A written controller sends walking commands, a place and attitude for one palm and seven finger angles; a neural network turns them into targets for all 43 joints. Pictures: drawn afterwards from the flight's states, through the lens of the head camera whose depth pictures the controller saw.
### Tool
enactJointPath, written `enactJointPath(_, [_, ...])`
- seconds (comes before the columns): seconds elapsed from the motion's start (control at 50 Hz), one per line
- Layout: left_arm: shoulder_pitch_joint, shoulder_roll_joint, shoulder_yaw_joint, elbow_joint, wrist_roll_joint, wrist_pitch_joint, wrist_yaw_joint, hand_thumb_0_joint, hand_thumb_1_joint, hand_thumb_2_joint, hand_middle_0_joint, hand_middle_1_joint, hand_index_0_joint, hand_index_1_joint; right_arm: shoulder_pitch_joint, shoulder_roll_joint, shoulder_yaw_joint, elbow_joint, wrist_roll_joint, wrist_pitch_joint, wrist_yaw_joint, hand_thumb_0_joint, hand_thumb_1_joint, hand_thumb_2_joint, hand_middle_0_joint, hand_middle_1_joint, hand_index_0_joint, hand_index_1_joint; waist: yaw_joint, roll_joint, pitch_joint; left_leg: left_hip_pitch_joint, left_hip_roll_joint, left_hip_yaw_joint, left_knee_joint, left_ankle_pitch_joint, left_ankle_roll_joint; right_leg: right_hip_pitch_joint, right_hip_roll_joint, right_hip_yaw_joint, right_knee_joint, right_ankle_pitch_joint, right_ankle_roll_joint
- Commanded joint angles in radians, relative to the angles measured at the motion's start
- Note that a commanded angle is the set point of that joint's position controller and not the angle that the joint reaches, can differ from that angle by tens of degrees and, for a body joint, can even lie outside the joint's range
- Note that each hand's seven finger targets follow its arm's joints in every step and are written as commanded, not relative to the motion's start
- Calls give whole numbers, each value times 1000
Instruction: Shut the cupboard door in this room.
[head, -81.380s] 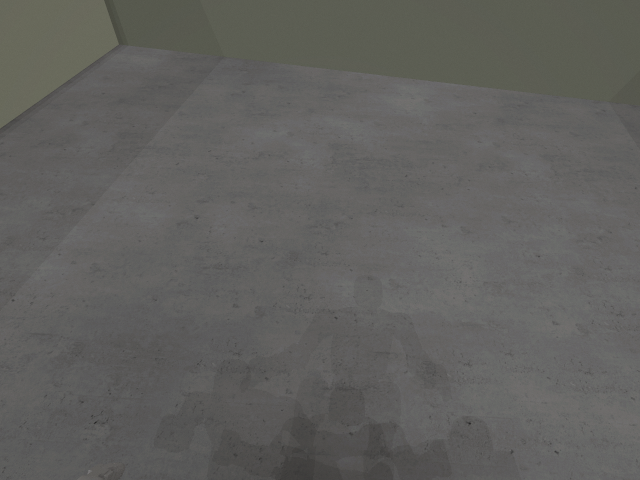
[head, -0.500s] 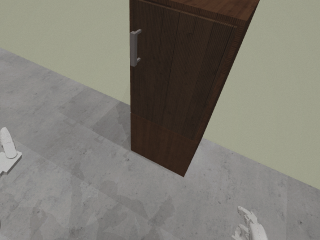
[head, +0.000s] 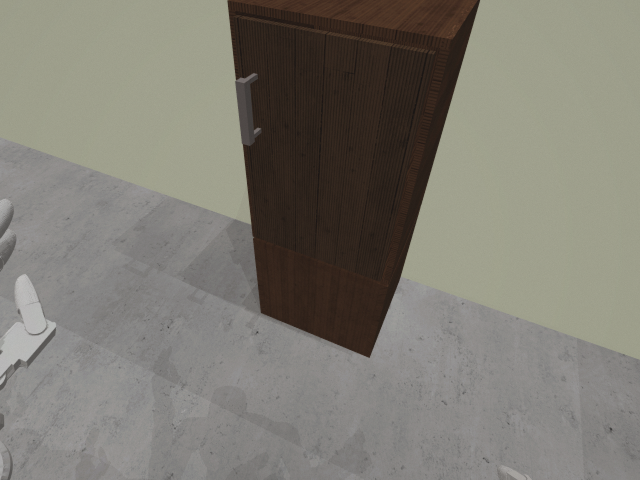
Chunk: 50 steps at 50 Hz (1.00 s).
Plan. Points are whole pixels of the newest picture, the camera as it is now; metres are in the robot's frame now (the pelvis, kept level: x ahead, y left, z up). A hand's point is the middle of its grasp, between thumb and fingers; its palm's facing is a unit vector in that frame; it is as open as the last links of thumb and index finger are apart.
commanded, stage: let the arm hang, fingers relaxed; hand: left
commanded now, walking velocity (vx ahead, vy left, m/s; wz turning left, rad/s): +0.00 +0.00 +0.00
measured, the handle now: (250, 109) +0.81 +0.20 +0.09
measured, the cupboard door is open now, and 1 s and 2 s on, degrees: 0 0 0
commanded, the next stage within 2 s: look to check the result in 1.14 s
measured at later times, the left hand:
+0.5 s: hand out of the picture +0.00 +0.18 -0.16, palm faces +0.08 -0.97 -0.21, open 7.0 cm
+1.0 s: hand out of the picture -0.03 +0.14 -0.16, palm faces +0.08 -0.99 -0.13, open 7.4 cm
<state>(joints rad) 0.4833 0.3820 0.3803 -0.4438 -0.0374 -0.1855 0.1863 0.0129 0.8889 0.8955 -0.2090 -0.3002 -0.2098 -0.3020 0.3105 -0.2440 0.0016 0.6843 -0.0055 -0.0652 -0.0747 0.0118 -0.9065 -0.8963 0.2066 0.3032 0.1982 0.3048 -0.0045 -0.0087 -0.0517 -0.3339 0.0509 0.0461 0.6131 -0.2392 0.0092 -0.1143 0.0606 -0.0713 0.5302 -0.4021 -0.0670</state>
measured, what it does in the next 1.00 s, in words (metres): stands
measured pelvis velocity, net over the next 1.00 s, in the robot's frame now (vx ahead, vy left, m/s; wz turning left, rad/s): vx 0.00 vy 0.00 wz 0.03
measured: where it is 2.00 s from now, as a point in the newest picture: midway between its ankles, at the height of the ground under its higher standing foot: outside the picture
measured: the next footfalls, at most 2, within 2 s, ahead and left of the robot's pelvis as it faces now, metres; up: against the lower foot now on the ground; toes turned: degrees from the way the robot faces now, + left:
none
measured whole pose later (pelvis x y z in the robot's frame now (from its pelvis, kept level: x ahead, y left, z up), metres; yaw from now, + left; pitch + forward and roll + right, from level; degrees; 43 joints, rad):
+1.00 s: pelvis +0.00 +0.00 +0.02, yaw +2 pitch -2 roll +0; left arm 0.34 0.09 -0.01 1.16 0.01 0.00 0.04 0.00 0.91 0.90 -0.20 -0.30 -0.20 -0.30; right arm 0.32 -0.11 0.01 1.14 -0.02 0.02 -0.04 0.00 -0.92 -0.90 0.20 0.30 0.20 0.30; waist 0.00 0.00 -0.01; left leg -0.21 0.01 0.02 0.42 -0.17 0.00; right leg -0.12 0.03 -0.01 0.41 -0.25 -0.03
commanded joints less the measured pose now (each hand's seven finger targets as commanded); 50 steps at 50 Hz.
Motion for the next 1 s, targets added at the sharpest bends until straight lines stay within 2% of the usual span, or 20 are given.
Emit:
enactJointPath(0.0, [-22, 241, 165, -221, -10, -79, 5, 0, 900, 900, -200, -300, -200, -300, -151, -98, -50, -196, 17, -73, -16, 0, -900, -900, 200, 300, 200, 300, 3, 113, -13, 237, 84, -108, -144, 355, 59, -169, -114, 98, 24, 398, 80])
enactJointPath(0.02, [-34, -29, -281, 523, 86, 99, -147, 0, 900, 900, -200, -300, -200, -300, -102, -239, -59, -2, -2, -95, 78, 0, -900, -900, 200, 300, 200, 300, -70, 227, 8, 164, 138, -189, -43, 781, 92, -254, -134, -12, 294, 471, 82])
enactJointPath(0.04, [-49, -67, -274, 525, 54, 186, -164, 0, 900, 900, -200, -300, -200, -300, -58, -198, -55, -26, 4, -25, 73, 0, -900, -900, 200, 300, 200, 300, -42, 236, -1, 161, 200, -270, -112, 1039, 144, -280, -81, 41, 376, -1, 78])
enactJointPath(0.06, [-81, -117, -301, 549, 50, 214, -161, 0, 900, 900, -200, -300, -200, -300, -51, -183, -42, -28, -12, -7, 61, 0, -900, -900, 200, 300, 200, 300, -37, 154, -23, 142, 268, -320, -169, 1013, 172, -329, -49, 82, 472, -249, 90])
enactJointPath(0.08, [-116, -118, -319, 593, 51, 219, -162, 0, 900, 900, -200, -300, -200, -300, -43, -177, -33, -37, -28, 1, 53, 0, -900, -900, 200, 300, 200, 300, -35, 74, -32, 139, 276, -346, -170, 888, 195, -330, -61, 128, 486, -257, 92])
enactJointPath(0.1, [-152, -98, -329, 649, 55, 216, -166, 0, 900, 900, -200, -300, -200, -300, -54, -174, -33, -50, -40, 11, 51, 0, -900, -900, 200, 300, 200, 300, -21, -18, -37, 185, 265, -353, -146, 816, 208, -338, -74, 123, 427, -229, 87])
enactJointPath(0.12, [-156, -89, -333, 712, 53, 215, -170, 0, 900, 900, -200, -300, -200, -300, -75, -172, -29, -50, -39, 23, 50, 0, -900, -900, 200, 300, 200, 300, -7, -49, -66, 189, 247, -321, -140, 702, 204, -301, -80, 102, 339, -173, 86])
enactJointPath(0.16, [-154, -62, -336, 855, 51, 216, -176, 0, 900, 900, -200, -300, -200, -300, -136, -164, -21, -34, -22, 46, 53, 0, -900, -900, 200, 300, 200, 300, 32, -51, -69, 37, 163, -213, -147, 371, 132, -87, -72, 67, 106, 39, 80])
enactJointPath(0.18, [-143, -26, -332, 919, 52, 213, -174, 0, 900, 900, -200, -300, -200, -300, -159, -141, -18, -26, -12, 55, 56, 0, -900, -900, 200, 300, 200, 300, 46, -87, -60, -52, 92, -164, -131, 146, 80, 4, -93, 114, -19, 110, 71])
enactJointPath(0.2, [-161, 29, -331, 964, 58, 207, -173, 0, 900, 900, -200, -300, -200, -300, -156, -113, -13, -15, -4, 65, 62, 0, -900, -900, 200, 300, 200, 300, 32, -116, -27, -79, 2, -115, -96, -41, 24, -49, -183, 242, -149, 20, 32])
enactJointPath(0.22, [-199, 55, -328, 1018, 62, 204, -179, 0, 900, 900, -200, -300, -200, -300, -130, -89, -17, 19, -11, 74, 70, 0, -900, -900, 200, 300, 200, 300, -4, -52, 17, -26, -45, -62, -46, -171, -1, -193, -287, 330, -251, -138, -27])
enactJointPath(0.24, [-242, 55, -332, 1069, 63, 198, -178, 0, 900, 900, -200, -300, -200, -300, -126, -70, -20, 58, -23, 88, 67, 0, -900, -900, 200, 300, 200, 300, -15, -79, 59, 23, -61, -35, 28, -146, -9, -292, -301, 387, -315, -205, -62])
enactJointPath(0.26, [-269, 26, -337, 1117, 61, 192, -172, 0, 900, 900, -200, -300, -200, -300, -133, -63, -21, 91, -27, 94, 63, 0, -900, -900, 200, 300, 200, 300, -11, -112, 106, 26, -52, -49, 72, -113, -8, -313, -289, 396, -333, -121, -81])
enactJointPath(0.3, [-280, -18, -345, 1218, 55, 176, -166, 0, 900, 900, -200, -300, -200, -300, -70, -49, -21, 161, -23, 87, 55, 0, -900, -900, 200, 300, 200, 300, -39, -84, 72, 97, -28, -62, 13, -6, -7, -249, -242, 298, -247, 188, -76])
enactJointPath(0.34, [-229, -95, -333, 1271, 57, 167, -159, 0, 900, 900, -200, -300, -200, -300, -24, -21, -23, 215, -24, 72, 48, 0, -900, -900, 200, 300, 200, 300, -30, 40, -5, 169, 14, -97, -109, 195, 4, -160, -191, 210, -157, 362, -30])
enactJointPath(0.38, [-193, -97, -340, 1338, 49, 178, -157, 0, 900, 900, -200, -300, -200, -300, -41, -23, -22, 256, -19, 70, 43, 0, -900, -900, 200, 300, 200, 300, -6, 147, -10, 152, 42, -127, -165, 174, 14, -110, -150, 170, -170, 261, 1])
enactJointPath(0.44, [-171, -105, -347, 1422, 47, 179, -158, 0, 900, 900, -200, -300, -200, -300, -18, -17, -22, 307, -14, 70, 35, 0, -900, -900, 200, 300, 200, 300, 0, 69, 34, 128, 50, -123, -203, 169, 16, -66, -144, 156, -195, 277, 6])
enactJointPath(0.54, [-140, -117, -359, 1519, 44, 176, -157, 0, 900, 900, -200, -300, -200, -300, 25, -5, -15, 372, -8, 70, 31, 0, -900, -900, 200, 300, 200, 300, -1, 17, 83, 149, 50, -110, -241, 152, 15, -72, -145, 155, -233, 246, 7])
enactJointPath(0.7, [-85, -141, -368, 1584, 44, 178, -151, 0, 900, 900, -200, -300, -200, -300, 55, 13, -8, 418, -7, 75, 29, 0, -900, -900, 200, 300, 200, 300, 4, -2, 162, 146, 43, -102, -264, 99, 17, -126, -142, 156, -259, 158, 10])
enactJointPath(0.98, [-51, -186, -363, 1592, 47, 175, -145, 0, 900, 900, -200, -300, -200, -300, 89, 50, -9, 431, -10, 70, 27, 0, -900, -900, 200, 300, 200, 300, 1, 20, 177, 114, 35, -107, -272, 66, 22, -138, -137, 154, -232, 159, 13])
